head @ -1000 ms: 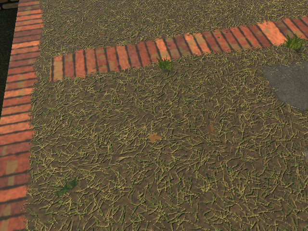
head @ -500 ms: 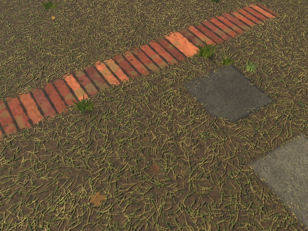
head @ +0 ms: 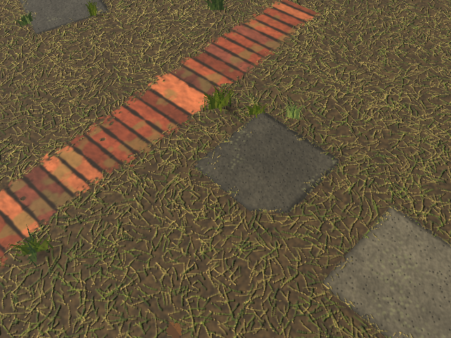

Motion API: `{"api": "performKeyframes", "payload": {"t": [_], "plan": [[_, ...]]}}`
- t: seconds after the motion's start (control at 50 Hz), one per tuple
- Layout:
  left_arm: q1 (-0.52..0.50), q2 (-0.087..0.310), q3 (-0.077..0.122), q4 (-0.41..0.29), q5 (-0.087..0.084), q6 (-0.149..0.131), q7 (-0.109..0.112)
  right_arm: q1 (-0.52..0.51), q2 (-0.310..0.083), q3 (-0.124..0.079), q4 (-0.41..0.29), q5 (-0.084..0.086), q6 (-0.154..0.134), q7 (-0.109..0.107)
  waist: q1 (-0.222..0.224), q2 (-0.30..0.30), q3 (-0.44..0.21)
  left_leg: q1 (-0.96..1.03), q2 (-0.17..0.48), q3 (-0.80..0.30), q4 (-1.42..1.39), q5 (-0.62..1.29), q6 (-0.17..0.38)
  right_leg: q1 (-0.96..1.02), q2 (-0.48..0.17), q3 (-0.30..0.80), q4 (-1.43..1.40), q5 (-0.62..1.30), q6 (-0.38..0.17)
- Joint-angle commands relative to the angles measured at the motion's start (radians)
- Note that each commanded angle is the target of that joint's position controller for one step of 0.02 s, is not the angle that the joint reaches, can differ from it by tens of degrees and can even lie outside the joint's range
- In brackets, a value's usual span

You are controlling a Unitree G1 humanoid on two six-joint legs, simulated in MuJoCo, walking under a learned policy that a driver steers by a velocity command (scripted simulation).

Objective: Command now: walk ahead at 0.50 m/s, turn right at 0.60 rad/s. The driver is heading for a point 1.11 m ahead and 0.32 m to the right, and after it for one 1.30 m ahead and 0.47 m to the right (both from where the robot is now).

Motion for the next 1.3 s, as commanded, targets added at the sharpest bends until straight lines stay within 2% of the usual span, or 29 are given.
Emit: {"api": "performKeyframes", "payload": {"t": [0.02, 0.08, 0.14, 0.2, 0.24, 0.26, 0.28, 0.3, 0.34, 0.36, 0.42, 0.52, 0.64, 0.7, 0.72, 0.74, 0.76, 0.78, 0.8, 0.82, 0.86, 0.92, 1.02, 1.14, 1.2, 1.24, 1.26, 1.28, 1.3], "plan": [[-0.052, 0.169, 0.047, -0.069, -0.006, -0.020, 0.023, -0.010, -0.056, -0.012, -0.059, -0.009, 0.003, -0.002, -0.032, -0.072, -0.067, 0.022, -0.014, 0.011, -0.168, 0.171, -0.027, -0.016, -0.221, 0.214, -0.165, 0.261, -0.183], [-0.004, 0.176, 0.050, -0.046, -0.016, -0.012, 0.030, -0.126, -0.036, -0.001, -0.084, 0.002, -0.005, 0.009, 0.019, -0.092, -0.052, 0.099, -0.070, 0.017, -0.385, 0.342, -0.028, -0.038, -0.188, 0.201, -0.145, 0.146, -0.140], [0.047, 0.173, 0.050, -0.021, -0.023, -0.006, 0.030, -0.172, -0.068, -0.011, -0.105, 0.017, -0.014, 0.020, 0.034, -0.110, -0.050, 0.139, -0.094, -0.009, -0.479, 0.337, -0.013, 0.014, -0.217, 0.280, -0.089, 0.066, -0.125], [0.040, 0.164, 0.050, -0.018, -0.021, 0.004, 0.032, -0.121, -0.100, -0.031, -0.099, 0.022, -0.023, 0.027, -0.004, -0.150, -0.054, 0.212, -0.101, -0.018, -0.532, 0.221, 0.032, 0.078, -0.238, 0.367, -0.003, 0.049, -0.097], [0.032, 0.092, 0.025, -0.026, -0.012, 0.004, 0.029, 0.053, -0.139, -0.055, -0.066, 0.004, -0.033, 0.018, -0.091, -0.127, -0.159, 0.485, -0.037, -0.042, -0.564, 0.219, 0.099, 0.032, -0.161, 0.305, 0.206, 0.086, -0.039], [0.108, 0.027, 0.004, -0.044, -0.014, -0.003, 0.028, 0.177, -0.213, -0.071, -0.054, -0.022, -0.035, 0.011, -0.099, 0.050, -0.303, 0.818, 0.172, -0.321, -0.580, 0.138, 0.214, -0.206, -0.056, 0.184, 0.518, -0.090, 0.028], [0.175, 0.046, -0.001, -0.047, -0.032, -0.010, 0.032, 0.266, -0.223, -0.083, -0.007, -0.006, -0.021, 0.023, -0.091, 0.311, -0.369, 0.949, 0.309, -0.724, -0.708, -0.149, 0.322, -0.440, -0.013, 0.114, 0.778, -0.410, 0.071], [0.133, 0.131, 0.019, -0.030, -0.038, -0.010, 0.031, 0.232, -0.142, -0.060, -0.018, 0.015, -0.017, 0.026, -0.108, 0.179, -0.246, 0.872, 0.288, -0.709, -0.752, -0.317, 0.299, -0.534, -0.065, 0.149, 0.878, -0.361, 0.080], [-0.023, 0.138, 0.021, -0.059, -0.016, -0.008, 0.029, 0.149, -0.087, -0.041, -0.022, 0.005, -0.002, 0.021, -0.098, 0.047, -0.075, 0.648, 0.205, -0.455, -0.771, -0.161, 0.255, -0.530, -0.122, 0.092, 0.864, -0.227, 0.080], [-0.049, 0.124, 0.022, -0.066, -0.008, -0.010, 0.026, 0.123, -0.066, -0.032, -0.017, -0.001, -0.001, 0.019, -0.077, 0.047, -0.040, 0.572, 0.172, -0.379, -0.792, -0.061, 0.251, -0.501, -0.152, 0.091, 0.806, -0.183, 0.077], [-0.029, 0.071, 0.010, -0.055, -0.010, -0.007, 0.016, 0.113, -0.058, -0.028, 0.004, 0.006, -0.009, 0.018, -0.040, 0.085, -0.041, 0.485, 0.123, -0.241, -0.844, 0.116, 0.259, -0.414, -0.185, 0.042, 0.680, -0.139, 0.083], [-0.168, 0.025, -0.019, -0.082, 0.000, -0.024, 0.003, 0.145, -0.127, -0.044, 0.042, 0.023, -0.001, 0.013, -0.076, 0.051, -0.030, 0.467, 0.105, -0.089, -0.881, 0.264, 0.258, -0.352, -0.194, -0.015, 0.353, 0.071, 0.100], [-0.296, 0.058, -0.012, -0.118, -0.016, -0.033, -0.018, 0.228, -0.163, -0.049, 0.096, 0.044, 0.024, 0.013, -0.106, 0.065, -0.003, 0.543, 0.149, -0.066, -0.841, 0.268, 0.221, -0.263, -0.154, -0.043, 0.148, 0.116, 0.075], [-0.147, 0.112, 0.020, -0.075, -0.006, -0.034, -0.014, 0.217, -0.162, -0.045, 0.107, 0.047, 0.039, 0.006, -0.004, 0.048, -0.084, 0.544, 0.114, -0.006, -0.643, 0.523, 0.172, 0.002, -0.105, -0.089, 0.056, 0.088, 0.020], [0.004, 0.163, 0.044, -0.038, -0.001, -0.031, -0.004, 0.218, -0.124, -0.029, 0.101, 0.035, 0.037, 0.004, 0.065, 0.016, -0.186, 0.450, 0.062, 0.046, -0.434, 0.512, 0.135, 0.228, -0.154, -0.037, 0.068, 0.092, -0.017], [0.137, 0.272, 0.066, -0.026, 0.020, -0.023, 0.007, 0.269, -0.034, 0.004, 0.057, 0.009, 0.023, 0.006, 0.078, -0.198, -0.338, 0.109, -0.055, 0.112, -0.042, 0.166, 0.062, 0.585, -0.418, 0.346, 0.061, 0.048, -0.146], [0.171, 0.251, 0.060, -0.011, 0.002, -0.020, 0.003, 0.277, -0.035, 0.009, 0.057, 0.020, 0.004, 0.005, 0.079, -0.310, -0.403, -0.091, -0.128, 0.008, 0.161, -0.282, 0.048, 0.643, -0.502, 0.661, -0.088, -0.120, -0.232], [0.118, 0.191, 0.038, -0.013, -0.005, -0.024, -0.002, 0.214, -0.123, -0.016, 0.046, 0.044, -0.007, 0.011, 0.078, -0.213, -0.265, -0.189, -0.066, -0.033, 0.239, -0.240, 0.060, 0.542, -0.472, 0.572, -0.113, -0.195, -0.195], [0.059, 0.155, 0.025, -0.019, -0.004, -0.026, -0.003, 0.154, -0.126, -0.017, 0.033, 0.049, -0.010, 0.014, 0.056, -0.171, -0.176, -0.193, -0.023, -0.013, 0.218, -0.150, 0.072, 0.425, -0.428, 0.442, -0.125, -0.162, -0.165], [0.001, 0.126, 0.015, -0.021, 0.001, -0.029, -0.007, 0.129, -0.114, -0.017, 0.033, 0.035, -0.006, 0.013, 0.027, -0.119, -0.111, -0.160, 0.006, -0.002, 0.164, -0.075, 0.067, 0.306, -0.384, 0.354, -0.157, -0.085, -0.150], [-0.064, 0.097, 0.007, -0.023, 0.012, -0.038, -0.011, 0.150, -0.091, -0.019, 0.043, 0.022, 0.013, 0.014, -0.031, -0.139, -0.070, -0.054, 0.040, -0.010, 0.089, 0.015, 0.051, 0.158, -0.334, 0.255, -0.217, 0.041, -0.138], [-0.059, 0.117, 0.016, 0.005, 0.007, -0.057, -0.007, 0.131, -0.058, -0.013, 0.041, 0.016, 0.034, 0.010, -0.052, -0.108, -0.050, -0.046, 0.039, 0.000, 0.005, 0.107, 0.024, 0.101, -0.319, 0.159, -0.266, 0.182, -0.154], [0.007, 0.145, 0.022, 0.058, -0.001, -0.050, 0.011, -0.043, -0.020, 0.003, -0.004, 0.015, 0.024, 0.021, 0.002, -0.082, -0.004, -0.035, 0.011, 0.022, -0.314, 0.359, 0.019, 0.117, -0.282, 0.045, -0.284, 0.229, -0.116], [0.111, 0.172, 0.029, 0.133, -0.014, -0.026, 0.019, -0.197, -0.031, 0.007, -0.063, 0.026, 0.009, 0.052, 0.046, -0.079, 0.033, -0.043, -0.028, 0.030, -0.493, 0.343, 0.063, 0.276, -0.347, 0.052, -0.223, 0.237, -0.096], [0.103, 0.190, 0.036, 0.150, -0.014, -0.010, 0.026, -0.146, -0.061, -0.004, -0.059, 0.023, 0.004, 0.059, 0.002, -0.106, -0.009, 0.065, -0.067, 0.062, -0.529, 0.229, 0.105, 0.344, -0.358, 0.049, -0.123, 0.451, -0.066], [0.083, 0.173, 0.026, 0.145, -0.006, 0.000, 0.032, 0.096, -0.133, -0.042, 0.009, 0.017, 0.005, 0.044, -0.120, -0.093, -0.173, 0.439, -0.094, 0.091, -0.540, 0.263, 0.162, 0.258, -0.279, -0.017, 0.171, 0.652, -0.018], [0.128, 0.114, 0.001, 0.119, 0.021, -0.008, 0.033, 0.260, -0.219, -0.064, 0.034, 0.007, 0.010, 0.034, -0.153, 0.047, -0.338, 0.795, 0.119, -0.152, -0.478, 0.325, 0.248, -0.005, -0.202, -0.060, 0.508, 0.334, 0.025], [0.236, 0.013, -0.027, 0.125, 0.008, -0.029, 0.022, 0.297, -0.237, -0.067, 0.056, 0.014, 0.015, 0.040, -0.105, 0.275, -0.453, 1.046, 0.287, -0.615, -0.634, 0.052, 0.380, -0.348, -0.033, -0.004, 0.792, -0.377, 0.076], [0.138, 0.128, -0.001, 0.126, -0.019, -0.046, 0.015, 0.286, -0.148, -0.043, 0.050, 0.026, 0.017, 0.038, -0.148, 0.155, -0.376, 0.996, 0.261, -0.630, -0.711, -0.107, 0.338, -0.459, -0.086, 0.091, 0.884, -0.397, 0.064]]}}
